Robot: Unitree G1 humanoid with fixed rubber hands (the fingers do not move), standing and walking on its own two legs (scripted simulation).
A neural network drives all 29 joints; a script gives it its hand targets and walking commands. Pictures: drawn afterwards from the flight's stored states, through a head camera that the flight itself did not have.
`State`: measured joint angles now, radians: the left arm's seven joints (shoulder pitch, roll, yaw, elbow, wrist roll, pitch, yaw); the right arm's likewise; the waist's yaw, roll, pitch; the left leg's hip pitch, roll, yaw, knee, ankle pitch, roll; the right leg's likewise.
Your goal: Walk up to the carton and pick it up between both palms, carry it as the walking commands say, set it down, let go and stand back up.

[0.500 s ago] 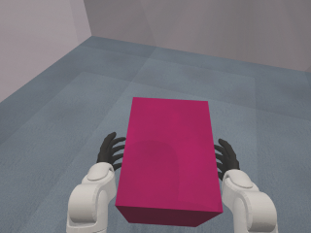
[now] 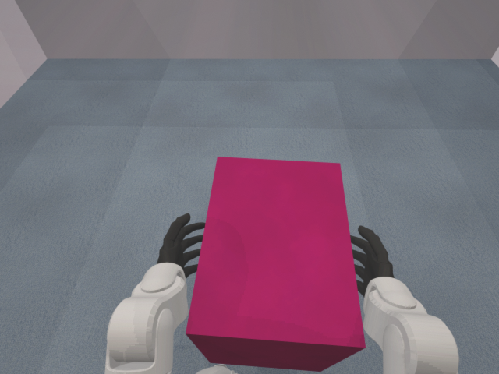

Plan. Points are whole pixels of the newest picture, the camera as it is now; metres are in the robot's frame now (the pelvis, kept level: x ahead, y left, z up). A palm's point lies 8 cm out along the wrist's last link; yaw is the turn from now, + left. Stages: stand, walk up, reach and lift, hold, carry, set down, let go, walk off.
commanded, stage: carry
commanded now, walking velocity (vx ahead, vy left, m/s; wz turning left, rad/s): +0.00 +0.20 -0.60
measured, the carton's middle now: (271, 268) +0.28 +0.00 +0.01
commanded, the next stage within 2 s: none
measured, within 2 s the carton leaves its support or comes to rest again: neither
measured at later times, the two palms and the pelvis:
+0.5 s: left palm (152, 251) +0.27 +0.17 +0.08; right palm (345, 322) +0.18 -0.09 +0.07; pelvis -0.01 +0.11 -0.01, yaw -17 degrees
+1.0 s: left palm (109, 238) +0.29 +0.23 +0.09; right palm (271, 364) +0.13 +0.00 +0.09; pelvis +0.00 +0.24 +0.00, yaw -35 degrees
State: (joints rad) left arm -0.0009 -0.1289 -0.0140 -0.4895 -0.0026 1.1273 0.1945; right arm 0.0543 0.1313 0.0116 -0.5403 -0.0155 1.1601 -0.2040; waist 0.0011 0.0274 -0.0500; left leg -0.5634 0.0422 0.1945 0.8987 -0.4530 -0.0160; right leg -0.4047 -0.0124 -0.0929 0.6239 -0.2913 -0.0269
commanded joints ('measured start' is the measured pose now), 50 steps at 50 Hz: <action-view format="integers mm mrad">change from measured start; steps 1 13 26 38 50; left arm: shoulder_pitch -378 -375 -311 -354 -365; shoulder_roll -925 -883 -893 -865 -838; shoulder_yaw -583 -647 -570 -614 -616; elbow -173 -226 -122 -250 -175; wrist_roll -261 -275 -253 -245 -294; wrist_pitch -16 -4 2 -13 29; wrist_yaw -174 -169 -186 -165 -173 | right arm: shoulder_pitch -485 -417 -477 -421 -383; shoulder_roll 912 883 898 886 832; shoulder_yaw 614 564 612 591 516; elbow -147 -145 -161 -152 -130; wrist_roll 273 260 260 283 205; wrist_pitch -64 -68 -58 -65 -46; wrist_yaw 163 161 152 170 132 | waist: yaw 3 -4 15 1 19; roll -108 205 -167 315 98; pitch -292 -348 -304 -314 -380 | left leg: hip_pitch -124 466 -167 441 465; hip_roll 81 338 88 430 253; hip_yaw -217 -267 -224 -497 -146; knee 133 -420 234 -589 -326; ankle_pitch -24 798 -65 322 666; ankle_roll -49 167 -33 147 119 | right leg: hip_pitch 252 -184 368 -258 116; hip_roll -336 -32 -365 15 -38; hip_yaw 352 5 459 6 -4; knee -246 326 -205 372 -204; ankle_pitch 267 -327 498 -353 63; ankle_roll -152 85 -137 75 29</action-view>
